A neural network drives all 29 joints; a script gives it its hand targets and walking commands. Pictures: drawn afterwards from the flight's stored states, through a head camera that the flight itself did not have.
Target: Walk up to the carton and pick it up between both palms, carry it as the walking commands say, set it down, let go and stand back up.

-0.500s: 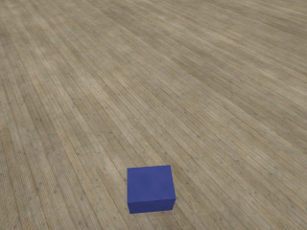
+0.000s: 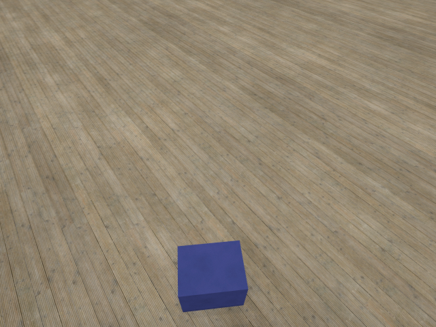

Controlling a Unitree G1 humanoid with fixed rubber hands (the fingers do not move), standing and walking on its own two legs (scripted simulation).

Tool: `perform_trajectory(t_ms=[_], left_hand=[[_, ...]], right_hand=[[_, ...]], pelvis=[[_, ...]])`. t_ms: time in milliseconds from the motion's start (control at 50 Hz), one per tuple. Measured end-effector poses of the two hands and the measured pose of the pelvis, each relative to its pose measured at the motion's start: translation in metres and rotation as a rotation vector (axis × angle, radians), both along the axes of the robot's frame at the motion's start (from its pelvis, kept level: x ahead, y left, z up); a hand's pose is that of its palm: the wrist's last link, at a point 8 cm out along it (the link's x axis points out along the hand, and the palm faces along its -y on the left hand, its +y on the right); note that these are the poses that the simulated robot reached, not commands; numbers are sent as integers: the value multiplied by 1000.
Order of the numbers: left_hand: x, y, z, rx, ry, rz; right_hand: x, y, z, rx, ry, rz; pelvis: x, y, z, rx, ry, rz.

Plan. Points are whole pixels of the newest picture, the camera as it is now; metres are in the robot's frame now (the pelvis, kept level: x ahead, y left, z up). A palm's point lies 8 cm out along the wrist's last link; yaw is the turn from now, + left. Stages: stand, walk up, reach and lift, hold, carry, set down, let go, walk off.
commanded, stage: walk up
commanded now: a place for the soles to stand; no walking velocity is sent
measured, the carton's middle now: (211, 276) +0.45 +0.03 -0.67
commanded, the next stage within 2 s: reach and lift in 0.90 s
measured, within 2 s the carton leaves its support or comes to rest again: neither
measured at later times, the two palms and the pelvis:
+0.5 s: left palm out of the picture +0.06 +0.26 -0.13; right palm out of the picture +0.02 -0.24 -0.14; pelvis +0.01 +0.01 +0.00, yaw -3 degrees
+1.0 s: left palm out of the picture +0.11 +0.25 -0.13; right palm out of the picture +0.05 -0.25 -0.14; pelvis -0.01 +0.01 -0.02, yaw -2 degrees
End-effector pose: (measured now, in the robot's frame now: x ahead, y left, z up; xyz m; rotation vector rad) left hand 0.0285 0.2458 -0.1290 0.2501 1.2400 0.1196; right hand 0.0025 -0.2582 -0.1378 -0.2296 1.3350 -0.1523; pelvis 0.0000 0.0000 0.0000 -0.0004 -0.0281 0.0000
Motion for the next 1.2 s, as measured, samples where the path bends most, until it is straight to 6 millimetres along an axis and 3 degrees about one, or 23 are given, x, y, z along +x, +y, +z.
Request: perform_trajectory(t_ms=[160, 360, 580, 920, 960, 1020, 1060, 1120, 1200], left_hand=[[20, 13, -3, 8, -5, -23], [36, 16, -5, 16, -12, -51], [34, 11, -3, 24, -12, -61], [32, 10, -1, 27, -10, -81], [52, 7, 0, 11, -43, -68], [99, 7, 4, -3, -115, -41], [120, 9, 6, -3, -112, -28], [126, 11, 7, -13, -60, 2], [108, 15, 4, -23, -7, 15]], right_hand=[[-3, 12, 1, -2, 27, -21], [9, 17, -2, 2, 2, -38], [12, 11, -5, 9, -16, -43], [-16, 4, -3, -2, 28, -76], [4, 3, -3, 2, -19, -93], [66, 4, 0, 4, -110, -56], [108, 7, 5, 16, -138, -29], [150, 10, 16, 16, -160, -9], [163, 19, 16, 18, -147, 14]], pelvis=[[8, 8, -1, 6, 7, -12], [13, 12, -4, 13, 4, -32], [10, 8, -5, 14, -2, -48], [5, 6, -3, 16, -2, -69], [0, 7, -9, 13, 42, -55], [-13, 5, -19, 11, 69, -24], [-19, 4, -23, 11, 89, -2], [-20, 3, -23, 5, 115, 11], [-12, 1, -22, -9, 155, 28]])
